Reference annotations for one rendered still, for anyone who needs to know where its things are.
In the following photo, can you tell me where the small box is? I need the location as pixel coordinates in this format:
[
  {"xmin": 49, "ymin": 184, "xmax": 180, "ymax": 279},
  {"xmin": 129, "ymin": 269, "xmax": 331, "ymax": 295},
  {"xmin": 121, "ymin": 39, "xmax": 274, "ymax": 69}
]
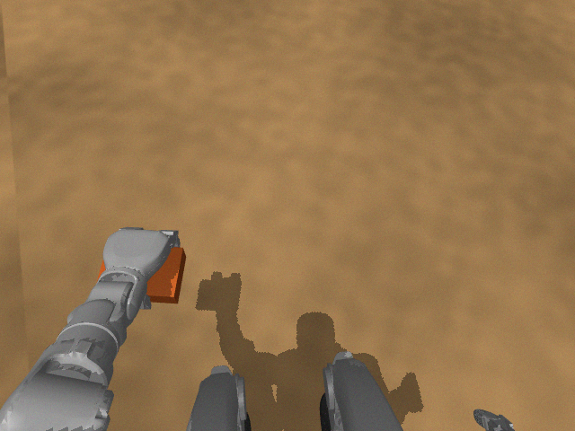
[{"xmin": 96, "ymin": 247, "xmax": 186, "ymax": 303}]

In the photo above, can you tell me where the right robot hand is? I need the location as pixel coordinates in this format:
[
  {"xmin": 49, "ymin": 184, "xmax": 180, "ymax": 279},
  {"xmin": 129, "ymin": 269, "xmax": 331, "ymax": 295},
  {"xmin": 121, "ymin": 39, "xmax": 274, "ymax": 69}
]
[{"xmin": 473, "ymin": 409, "xmax": 515, "ymax": 431}]

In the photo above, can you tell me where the left robot arm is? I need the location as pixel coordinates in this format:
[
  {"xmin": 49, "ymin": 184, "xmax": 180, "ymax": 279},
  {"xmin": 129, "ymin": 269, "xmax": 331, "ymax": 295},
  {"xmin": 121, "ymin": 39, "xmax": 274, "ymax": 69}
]
[{"xmin": 0, "ymin": 267, "xmax": 147, "ymax": 431}]

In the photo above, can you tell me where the left robot hand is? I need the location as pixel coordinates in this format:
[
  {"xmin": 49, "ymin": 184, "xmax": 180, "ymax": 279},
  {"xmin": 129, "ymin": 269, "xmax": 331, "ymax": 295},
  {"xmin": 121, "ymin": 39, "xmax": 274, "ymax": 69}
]
[{"xmin": 103, "ymin": 227, "xmax": 180, "ymax": 309}]

